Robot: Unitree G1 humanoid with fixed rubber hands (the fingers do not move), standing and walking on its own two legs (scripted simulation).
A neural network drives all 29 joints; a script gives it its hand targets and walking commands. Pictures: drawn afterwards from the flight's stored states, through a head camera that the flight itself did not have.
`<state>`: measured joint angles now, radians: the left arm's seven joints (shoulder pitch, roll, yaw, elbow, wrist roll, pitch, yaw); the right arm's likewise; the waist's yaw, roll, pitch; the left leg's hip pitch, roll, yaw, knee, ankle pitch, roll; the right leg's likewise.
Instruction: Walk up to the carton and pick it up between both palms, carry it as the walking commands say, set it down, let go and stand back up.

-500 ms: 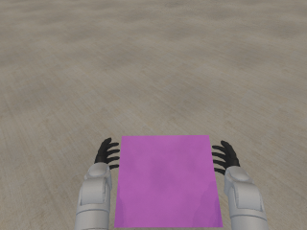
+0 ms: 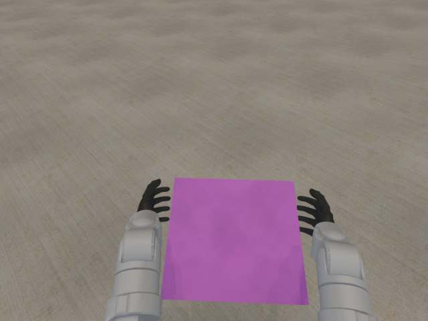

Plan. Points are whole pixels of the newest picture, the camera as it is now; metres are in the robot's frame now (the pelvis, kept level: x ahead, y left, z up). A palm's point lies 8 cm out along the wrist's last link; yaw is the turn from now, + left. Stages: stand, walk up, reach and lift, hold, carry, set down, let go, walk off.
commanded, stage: hold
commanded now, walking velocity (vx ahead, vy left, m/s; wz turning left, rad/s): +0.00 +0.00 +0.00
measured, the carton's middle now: (231, 242) +0.30 +0.00 -0.06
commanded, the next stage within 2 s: set down in 0.54 s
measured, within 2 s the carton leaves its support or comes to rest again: neither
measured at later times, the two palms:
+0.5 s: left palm (138, 215) +0.29 +0.18 +0.05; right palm (314, 223) +0.28 -0.15 +0.05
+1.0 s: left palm (142, 228) +0.29 +0.18 +0.01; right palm (310, 226) +0.30 -0.16 +0.01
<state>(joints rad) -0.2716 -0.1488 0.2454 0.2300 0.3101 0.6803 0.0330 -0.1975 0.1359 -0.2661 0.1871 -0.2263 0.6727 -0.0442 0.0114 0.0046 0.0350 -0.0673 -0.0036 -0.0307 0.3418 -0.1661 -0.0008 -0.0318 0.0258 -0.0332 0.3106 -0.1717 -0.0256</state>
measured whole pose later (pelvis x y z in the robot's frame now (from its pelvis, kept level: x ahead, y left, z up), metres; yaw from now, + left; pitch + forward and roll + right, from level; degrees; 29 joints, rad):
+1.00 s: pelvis +0.00 -0.01 -0.01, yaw +0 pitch -3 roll +0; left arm -0.34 -0.11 0.41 0.46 0.35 0.55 -0.09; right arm -0.33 0.16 -0.37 0.45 -0.31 0.54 0.01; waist 0.04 -0.01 0.01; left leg -0.18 -0.01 -0.06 0.42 -0.20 -0.01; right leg -0.16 0.06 0.03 0.42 -0.22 -0.04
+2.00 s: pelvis -0.05 +0.01 -0.12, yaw -1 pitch +37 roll +0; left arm -0.62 -0.07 0.45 0.51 0.25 0.33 -0.02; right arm -0.62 0.08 -0.45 0.52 -0.24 0.33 0.03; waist 0.00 0.00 -0.23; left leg -1.40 -0.06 -0.05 1.10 -0.35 0.00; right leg -1.39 0.07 0.05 1.12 -0.38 0.00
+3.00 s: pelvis -0.09 +0.01 -0.28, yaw -2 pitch +47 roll -1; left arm -1.00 0.09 0.43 0.74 0.16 0.31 0.07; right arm -0.98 -0.05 -0.42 0.73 -0.13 0.29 -0.09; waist 0.01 -0.01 -0.21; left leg -2.05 -0.09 -0.05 1.68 -0.46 -0.02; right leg -2.03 0.12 0.04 1.69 -0.49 0.02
